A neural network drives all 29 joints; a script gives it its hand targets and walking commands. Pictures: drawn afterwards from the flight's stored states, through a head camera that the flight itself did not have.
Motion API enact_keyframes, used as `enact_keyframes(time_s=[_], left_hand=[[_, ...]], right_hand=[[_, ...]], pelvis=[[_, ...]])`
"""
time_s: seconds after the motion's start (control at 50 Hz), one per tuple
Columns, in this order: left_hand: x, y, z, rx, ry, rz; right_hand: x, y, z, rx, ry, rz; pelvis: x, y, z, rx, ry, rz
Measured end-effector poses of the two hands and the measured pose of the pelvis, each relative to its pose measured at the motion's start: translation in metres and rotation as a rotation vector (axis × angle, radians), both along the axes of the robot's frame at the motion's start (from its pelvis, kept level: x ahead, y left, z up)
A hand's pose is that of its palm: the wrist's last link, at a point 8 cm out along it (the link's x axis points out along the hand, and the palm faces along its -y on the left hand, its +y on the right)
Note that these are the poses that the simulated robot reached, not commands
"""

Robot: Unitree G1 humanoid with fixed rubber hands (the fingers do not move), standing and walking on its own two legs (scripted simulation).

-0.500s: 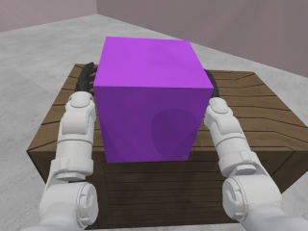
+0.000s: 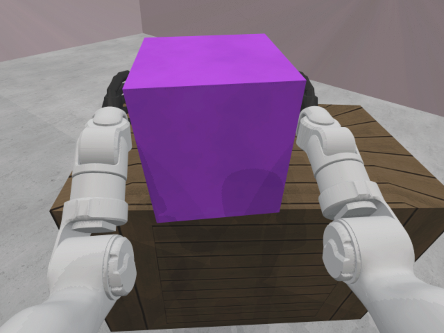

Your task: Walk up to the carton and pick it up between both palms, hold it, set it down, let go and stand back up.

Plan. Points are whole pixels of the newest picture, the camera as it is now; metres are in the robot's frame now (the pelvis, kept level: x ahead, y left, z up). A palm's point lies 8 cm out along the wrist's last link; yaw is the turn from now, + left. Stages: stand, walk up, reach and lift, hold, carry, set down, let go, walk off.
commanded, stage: reach and lift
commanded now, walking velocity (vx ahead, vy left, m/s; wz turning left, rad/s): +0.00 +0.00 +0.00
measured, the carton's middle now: (212, 125) +0.44 +0.00 +0.22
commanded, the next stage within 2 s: hold in 0.96 s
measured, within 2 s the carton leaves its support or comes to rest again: neither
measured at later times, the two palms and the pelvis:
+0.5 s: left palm (116, 100) +0.41 +0.16 +0.28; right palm (313, 94) +0.40 -0.16 +0.30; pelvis +0.01 +0.00 +0.00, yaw -1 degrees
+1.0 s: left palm (106, 96) +0.40 +0.17 +0.29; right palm (310, 85) +0.40 -0.15 +0.32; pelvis +0.03 +0.01 +0.00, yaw -1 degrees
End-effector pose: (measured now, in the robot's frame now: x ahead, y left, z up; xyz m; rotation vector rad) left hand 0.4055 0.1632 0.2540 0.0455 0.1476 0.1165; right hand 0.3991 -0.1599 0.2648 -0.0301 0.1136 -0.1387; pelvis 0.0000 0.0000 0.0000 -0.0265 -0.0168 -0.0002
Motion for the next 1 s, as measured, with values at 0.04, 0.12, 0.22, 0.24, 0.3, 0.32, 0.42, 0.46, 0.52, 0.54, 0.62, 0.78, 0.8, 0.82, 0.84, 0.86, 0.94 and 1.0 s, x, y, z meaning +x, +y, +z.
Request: enact_keyframes(time_s=[0.04,0.12,0.22,0.24,0.3,0.32,0.42,0.46,0.52,0.54,0.62,0.78,0.8,0.82,0.84,0.86,0.94,1.0], left_hand=[[-0.001,0.0,0.003,-0.001,0.001,-0.001],[-0.003,-0.001,0.007,-0.003,0.004,-0.003],[-0.004,-0.003,0.011,0.001,0.01,-0.007],[-0.004,-0.004,0.012,0.002,0.009,-0.008],[-0.004,-0.006,0.016,0.0,0.004,-0.011],[-0.004,-0.006,0.017,-0.003,0.002,-0.012],[-0.001,-0.007,0.022,-0.016,0.005,-0.014],[0.0,-0.007,0.024,-0.014,0.005,-0.013],[0.002,-0.005,0.027,-0.015,0.002,-0.012],[0.003,-0.005,0.028,-0.014,0.0,-0.011],[0.003,-0.002,0.031,-0.014,-0.009,-0.01],[0.001,0.003,0.033,-0.014,-0.012,-0.004],[0.0,0.003,0.033,-0.015,-0.013,-0.004],[0.0,0.004,0.033,-0.017,-0.012,-0.003],[-0.001,0.004,0.033,-0.018,-0.012,-0.003],[-0.001,0.004,0.033,-0.019,-0.011,-0.002],[-0.005,0.005,0.035,-0.02,-0.014,0.002],[-0.007,0.006,0.037,-0.026,-0.013,0.004]], right_hand=[[-0.001,0.0,0.004,0.004,0.001,0.003],[-0.004,-0.001,0.01,0.01,0.005,-0.001],[-0.005,-0.003,0.016,0.017,0.011,-0.005],[-0.005,-0.004,0.017,0.016,0.011,-0.006],[-0.006,-0.005,0.022,0.015,0.006,-0.009],[-0.006,-0.006,0.023,0.016,0.005,-0.01],[-0.003,-0.007,0.03,0.019,0.011,-0.015],[-0.002,-0.005,0.033,0.022,0.013,-0.012],[0.001,-0.004,0.036,0.024,0.012,-0.011],[0.002,-0.004,0.038,0.025,0.011,-0.01],[0.004,-0.001,0.042,0.026,0.007,-0.009],[0.005,0.003,0.045,0.032,0.012,-0.002],[0.005,0.004,0.045,0.032,0.013,-0.001],[0.004,0.004,0.046,0.031,0.014,-0.001],[0.004,0.004,0.046,0.031,0.015,-0.001],[0.004,0.004,0.046,0.031,0.016,0.0],[0.002,0.005,0.049,0.03,0.015,0.003],[0.0,0.006,0.052,0.031,0.017,0.004]], pelvis=[[-0.001,0.001,0.0,0.0,0.005,-0.001],[-0.003,0.002,0.0,0.0,0.007,-0.003],[-0.003,0.003,-0.001,0.0,0.012,-0.007],[-0.002,0.003,-0.001,0.0,0.013,-0.008],[-0.001,0.004,0.0,0.001,0.017,-0.011],[0.0,0.004,0.0,0.001,0.017,-0.013],[0.003,0.005,0.0,0.003,0.012,-0.018],[0.005,0.005,0.0,0.004,0.013,-0.02],[0.008,0.005,0.001,0.004,0.014,-0.021],[0.01,0.005,0.001,0.004,0.014,-0.021],[0.015,0.006,0.002,0.004,0.006,-0.019],[0.024,0.006,0.003,0.004,-0.011,-0.016],[0.025,0.006,0.003,0.004,-0.013,-0.016],[0.026,0.006,0.003,0.004,-0.016,-0.016],[0.026,0.006,0.003,0.004,-0.018,-0.016],[0.027,0.007,0.003,0.004,-0.02,-0.016],[0.028,0.007,0.003,0.004,-0.026,-0.018],[0.028,0.007,0.003,0.004,-0.032,-0.019]])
